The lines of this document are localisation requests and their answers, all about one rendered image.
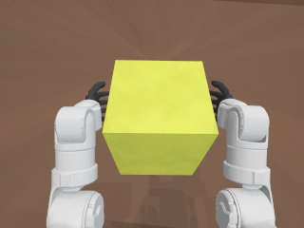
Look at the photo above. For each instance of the carton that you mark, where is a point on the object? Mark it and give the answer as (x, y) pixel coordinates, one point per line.
(159, 118)

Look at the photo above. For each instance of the robot left hand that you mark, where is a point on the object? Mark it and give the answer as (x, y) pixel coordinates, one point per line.
(95, 96)

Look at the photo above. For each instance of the robot left upper arm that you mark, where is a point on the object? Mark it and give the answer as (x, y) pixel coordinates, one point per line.
(77, 209)

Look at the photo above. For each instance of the robot right upper arm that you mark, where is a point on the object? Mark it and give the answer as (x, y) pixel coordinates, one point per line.
(244, 208)

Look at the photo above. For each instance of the right robot forearm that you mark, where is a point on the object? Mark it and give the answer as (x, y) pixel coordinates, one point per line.
(247, 134)

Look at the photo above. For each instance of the left robot forearm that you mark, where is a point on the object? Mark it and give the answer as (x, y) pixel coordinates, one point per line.
(74, 143)

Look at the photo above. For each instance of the robot right hand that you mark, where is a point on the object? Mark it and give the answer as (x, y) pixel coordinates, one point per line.
(225, 94)

